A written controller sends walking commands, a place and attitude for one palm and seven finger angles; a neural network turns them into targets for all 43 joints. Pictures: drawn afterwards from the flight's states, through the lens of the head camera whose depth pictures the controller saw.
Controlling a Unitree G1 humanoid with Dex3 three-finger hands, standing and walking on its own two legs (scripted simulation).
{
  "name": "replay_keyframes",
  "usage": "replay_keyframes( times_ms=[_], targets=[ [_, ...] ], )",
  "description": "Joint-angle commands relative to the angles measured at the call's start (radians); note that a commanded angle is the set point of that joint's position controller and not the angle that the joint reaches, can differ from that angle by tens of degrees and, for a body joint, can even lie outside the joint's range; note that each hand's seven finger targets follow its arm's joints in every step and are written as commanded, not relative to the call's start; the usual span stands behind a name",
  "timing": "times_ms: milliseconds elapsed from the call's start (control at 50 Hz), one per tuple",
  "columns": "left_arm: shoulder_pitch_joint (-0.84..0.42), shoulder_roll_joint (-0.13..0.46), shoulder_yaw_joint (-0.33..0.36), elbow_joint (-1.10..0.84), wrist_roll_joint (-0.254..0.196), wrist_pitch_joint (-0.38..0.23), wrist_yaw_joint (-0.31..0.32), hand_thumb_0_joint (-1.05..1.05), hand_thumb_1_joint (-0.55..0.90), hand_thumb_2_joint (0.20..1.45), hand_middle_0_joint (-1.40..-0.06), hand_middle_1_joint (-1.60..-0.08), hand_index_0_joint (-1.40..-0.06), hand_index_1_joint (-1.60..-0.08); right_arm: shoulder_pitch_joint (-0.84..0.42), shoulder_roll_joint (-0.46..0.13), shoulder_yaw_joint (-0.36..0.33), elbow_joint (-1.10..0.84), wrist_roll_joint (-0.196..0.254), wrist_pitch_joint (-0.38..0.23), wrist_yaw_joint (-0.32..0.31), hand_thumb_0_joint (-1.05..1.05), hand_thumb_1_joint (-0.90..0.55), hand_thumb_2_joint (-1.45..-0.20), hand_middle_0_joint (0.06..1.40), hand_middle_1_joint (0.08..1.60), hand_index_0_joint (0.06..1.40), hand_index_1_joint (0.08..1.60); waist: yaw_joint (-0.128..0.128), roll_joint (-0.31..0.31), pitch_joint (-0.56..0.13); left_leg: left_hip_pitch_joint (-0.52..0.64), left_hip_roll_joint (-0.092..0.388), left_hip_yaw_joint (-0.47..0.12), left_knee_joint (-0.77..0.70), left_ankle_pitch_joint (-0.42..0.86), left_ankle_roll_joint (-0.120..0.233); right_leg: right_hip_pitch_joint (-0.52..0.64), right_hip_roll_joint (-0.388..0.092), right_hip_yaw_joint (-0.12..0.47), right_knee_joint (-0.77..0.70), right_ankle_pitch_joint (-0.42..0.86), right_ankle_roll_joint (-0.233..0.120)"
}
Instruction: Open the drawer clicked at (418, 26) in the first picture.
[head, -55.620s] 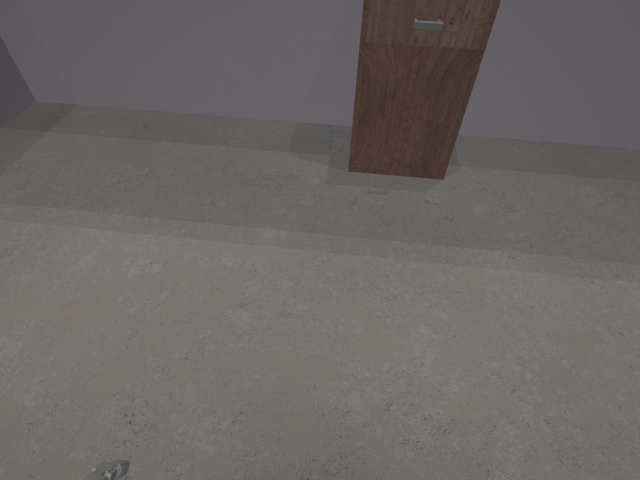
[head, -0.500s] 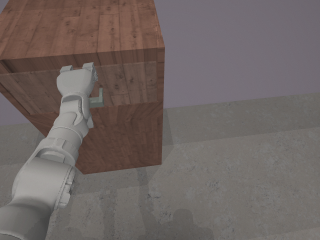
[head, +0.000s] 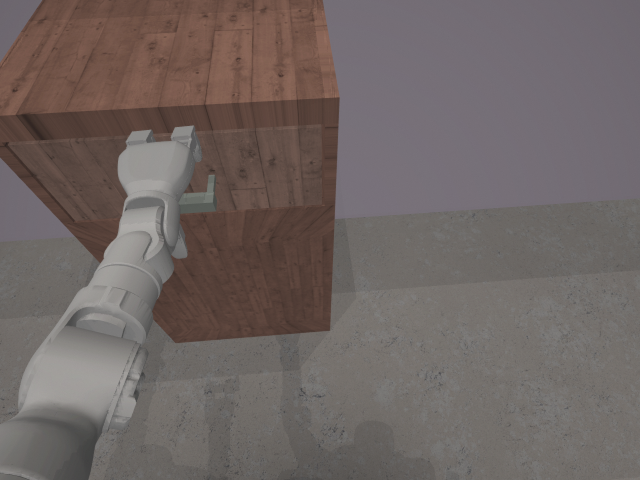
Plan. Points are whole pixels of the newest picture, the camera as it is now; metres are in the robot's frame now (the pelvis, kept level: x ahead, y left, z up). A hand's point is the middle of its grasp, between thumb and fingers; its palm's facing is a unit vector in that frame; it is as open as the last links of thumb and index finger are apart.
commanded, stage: re-aim the fingers above the handle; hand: left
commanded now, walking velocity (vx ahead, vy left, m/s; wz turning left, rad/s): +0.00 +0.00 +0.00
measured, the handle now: (183, 193) +0.54 +0.19 +0.00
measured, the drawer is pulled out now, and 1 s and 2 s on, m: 0.00 0.00 0.00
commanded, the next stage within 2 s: lower the fingers behind the handle in 1.74 s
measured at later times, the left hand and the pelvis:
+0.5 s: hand (153, 200) +0.48 +0.21 +0.06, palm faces +0.02 +0.01 -1.00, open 13.8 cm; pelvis -0.01 +0.01 +0.00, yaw -1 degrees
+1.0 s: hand (161, 198) +0.49 +0.20 +0.04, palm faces -0.02 -0.01 -1.00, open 13.7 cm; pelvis -0.01 +0.02 +0.00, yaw -2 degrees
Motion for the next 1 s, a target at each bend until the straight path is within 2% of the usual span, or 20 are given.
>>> replay_keyframes(
  times_ms=[0,40,60,140,180,220,260,380,460,520,580,620,640,660,720,760,800,820,900,980],
  targets=[
    [-0.426,0.247,0.076,-0.114,-0.007,0.037,-0.003,0.000,-0.500,0.300,-0.300,-1.200,-0.300,-1.200,0.116,-0.151,-0.033,-0.071,0.009,-0.009,-0.017,0.000,-0.900,-0.900,0.200,0.300,0.200,0.300,-0.013,-0.062,-0.391,0.239,-0.065,0.052,-0.015,0.414,0.059,0.231,0.021,0.015,-0.077,0.571,0.017],
    [-0.418,0.221,0.044,-0.100,-0.007,0.034,-0.032,0.000,-0.500,0.300,-0.300,-1.200,-0.300,-1.200,0.113,-0.153,-0.031,-0.080,0.012,-0.010,-0.022,0.000,-0.900,-0.900,0.200,0.300,0.200,0.300,-0.025,-0.088,-0.354,0.216,-0.066,0.052,-0.028,0.371,0.061,0.227,0.018,0.018,-0.090,0.545,0.022],
    [-0.405,0.247,0.070,-0.092,-0.010,0.020,-0.045,0.000,-0.500,0.300,-0.300,-1.200,-0.300,-1.200,0.117,-0.157,-0.031,-0.081,0.012,-0.010,-0.025,0.000,-0.900,-0.900,0.200,0.300,0.200,0.300,-0.018,-0.104,-0.351,0.210,-0.064,0.052,-0.030,0.377,0.061,0.243,0.015,0.019,-0.093,0.556,0.020],
    [-0.390,0.257,0.070,-0.156,-0.010,-0.052,-0.072,0.000,-0.500,0.300,-0.300,-1.200,-0.300,-1.200,0.121,-0.155,-0.031,-0.098,0.012,-0.019,-0.038,0.000,-0.900,-0.900,0.200,0.300,0.200,0.300,-0.013,-0.085,-0.346,0.211,-0.064,0.051,-0.034,0.349,0.066,0.232,0.014,0.031,-0.095,0.528,0.022],
    [-0.411,0.300,0.106,-0.208,0.002,-0.101,-0.060,0.000,-0.500,0.300,-0.300,-1.200,-0.300,-1.200,0.131,-0.152,-0.037,-0.094,0.010,-0.026,-0.041,0.000,-0.900,-0.900,0.200,0.300,0.200,0.300,-0.005,-0.043,-0.372,0.227,-0.060,0.046,-0.026,0.358,0.065,0.216,0.016,0.034,-0.086,0.504,0.017],
    [-0.426,0.276,0.097,-0.239,0.006,-0.129,-0.033,0.000,-0.500,0.300,-0.300,-1.200,-0.300,-1.200,0.135,-0.145,-0.039,-0.091,0.008,-0.035,-0.039,0.000,-0.900,-0.900,0.200,0.300,0.200,0.300,-0.007,-0.024,-0.371,0.242,-0.058,0.042,-0.019,0.362,0.063,0.180,0.022,0.027,-0.083,0.471,0.012],
    [-0.447,0.333,0.149,-0.255,0.017,-0.142,0.004,0.000,-0.500,0.300,-0.300,-1.200,-0.300,-1.200,0.144,-0.146,-0.046,-0.078,0.004,-0.042,-0.036,0.000,-0.900,-0.900,0.200,0.300,0.200,0.300,-0.003,-0.014,-0.395,0.243,-0.057,0.039,-0.006,0.382,0.062,0.180,0.024,0.028,-0.073,0.472,0.009],
    [-0.527,0.285,0.099,-0.190,0.038,-0.064,0.079,0.000,-0.500,0.300,-0.300,-1.200,-0.300,-1.200,0.157,-0.150,-0.048,-0.048,0.006,-0.055,-0.019,0.000,-0.900,-0.900,0.200,0.300,0.200,0.300,-0.030,0.035,-0.394,0.262,-0.051,0.031,-0.009,0.354,0.052,0.095,0.037,0.006,-0.067,0.383,0.003],
    [-0.572,0.166,-0.005,-0.141,0.010,-0.004,0.040,0.000,-0.500,0.300,-0.300,-1.200,-0.300,-1.200,0.169,-0.155,-0.052,-0.036,0.007,-0.056,-0.011,0.000,-0.900,-0.900,0.200,0.300,0.200,0.300,-0.067,0.018,-0.398,0.320,-0.044,0.021,-0.014,0.368,0.052,0.060,0.043,-0.003,-0.087,0.365,0.003],
    [-0.560,0.114,-0.045,-0.123,-0.016,0.006,-0.012,0.000,-0.500,0.300,-0.300,-1.200,-0.300,-1.200,0.165,-0.157,-0.050,-0.040,0.007,-0.054,-0.012,0.000,-0.900,-0.900,0.200,0.300,0.200,0.300,-0.067,0.019,-0.381,0.346,-0.040,0.013,-0.021,0.371,0.052,0.038,0.043,-0.008,-0.093,0.349,0.004],
    [-0.562,0.190,0.010,-0.103,-0.010,-0.021,-0.038,0.000,-0.500,0.300,-0.300,-1.200,-0.300,-1.200,0.169,-0.164,-0.041,-0.039,0.006,-0.050,-0.024,0.000,-0.900,-0.900,0.200,0.300,0.200,0.300,-0.065,-0.014,-0.354,0.305,-0.040,0.007,-0.024,0.343,0.056,0.043,0.039,-0.004,-0.087,0.338,0.004],
    [-0.565,0.193,0.018,-0.099,-0.001,-0.038,-0.031,0.000,-0.500,0.300,-0.300,-1.200,-0.300,-1.200,0.169,-0.160,-0.035,-0.045,0.004,-0.053,-0.028,0.000,-0.900,-0.900,0.200,0.300,0.200,0.300,-0.062,-0.016,-0.325,0.274,-0.042,0.009,-0.024,0.321,0.058,0.032,0.038,-0.004,-0.086,0.321,0.003],
    [-0.549,0.240,0.057,-0.085,0.012,-0.045,-0.021,0.000,-0.500,0.300,-0.300,-1.200,-0.300,-1.200,0.169,-0.160,-0.033,-0.049,0.005,-0.053,-0.030,0.000,-0.900,-0.900,0.200,0.300,0.200,0.300,-0.048,-0.012,-0.322,0.253,-0.043,0.010,-0.023,0.311,0.056,0.033,0.037,-0.004,-0.078,0.311,0.001],
    [-0.551,0.299,0.107,-0.077,0.020,-0.052,-0.007,0.000,-0.500,0.300,-0.300,-1.200,-0.300,-1.200,0.169,-0.164,-0.028,-0.052,0.003,-0.052,-0.034,0.000,-0.900,-0.900,0.200,0.300,0.200,0.300,-0.037,-0.028,-0.328,0.231,-0.042,0.006,-0.023,0.312,0.056,0.045,0.038,-0.005,-0.069,0.309,-0.002],
    [-0.539,0.354,0.150,-0.071,0.044,-0.045,0.040,0.000,-0.500,0.300,-0.300,-1.200,-0.300,-1.200,0.164,-0.155,-0.021,-0.069,0.001,-0.057,-0.034,0.000,-0.900,-0.900,0.200,0.300,0.200,0.300,-0.013,0.000,-0.358,0.186,-0.045,0.019,-0.011,0.313,0.053,0.063,0.036,-0.002,-0.045,0.322,0.000],
    [-0.544,0.376,0.173,-0.100,0.055,-0.032,0.066,0.000,-0.500,0.300,-0.300,-1.200,-0.300,-1.200,0.164,-0.155,-0.023,-0.076,-0.007,-0.058,-0.030,0.000,-0.900,-0.900,0.200,0.300,0.200,0.300,0.001,0.021,-0.434,0.206,-0.045,0.024,0.004,0.371,0.051,0.095,0.037,-0.004,-0.027,0.375,-0.002],
    [-0.510,0.371,0.171,-0.101,0.058,-0.010,0.077,0.000,-0.500,0.300,-0.300,-1.200,-0.300,-1.200,0.170,-0.155,-0.027,-0.080,-0.008,-0.058,-0.024,0.000,-0.900,-0.900,0.200,0.300,0.200,0.300,0.006,0.033,-0.489,0.231,-0.042,0.032,0.015,0.409,0.048,0.112,0.039,-0.004,-0.021,0.413,0.000],
    [-0.507,0.337,0.143,-0.102,0.057,0.002,0.074,0.000,-0.500,0.300,-0.300,-1.200,-0.300,-1.200,0.173,-0.153,-0.030,-0.081,-0.007,-0.057,-0.023,0.000,-0.900,-0.900,0.200,0.300,0.200,0.300,-0.002,0.024,-0.502,0.241,-0.040,0.034,0.017,0.426,0.048,0.119,0.040,-0.006,-0.024,0.431,0.003],
    [-0.522,0.368,0.161,-0.095,0.037,0.039,0.066,0.000,-0.500,0.300,-0.300,-1.200,-0.300,-1.200,0.175,-0.161,-0.032,-0.069,0.002,-0.044,-0.023,0.000,-0.900,-0.900,0.200,0.300,0.200,0.300,-0.014,-0.033,-0.459,0.215,-0.041,0.040,-0.001,0.396,0.054,0.156,0.038,0.002,-0.050,0.448,0.013],
    [-0.535,0.243,0.058,-0.162,0.009,0.014,0.004,0.000,-0.500,0.300,-0.300,-1.200,-0.300,-1.200,0.176,-0.159,-0.045,-0.063,0.006,-0.051,-0.026,0.000,-0.900,-0.900,0.200,0.300,0.200,0.300,-0.042,0.014,-0.451,0.312,-0.036,0.036,-0.008,0.432,0.058,0.127,0.040,0.003,-0.083,0.456,0.013]
  ],
)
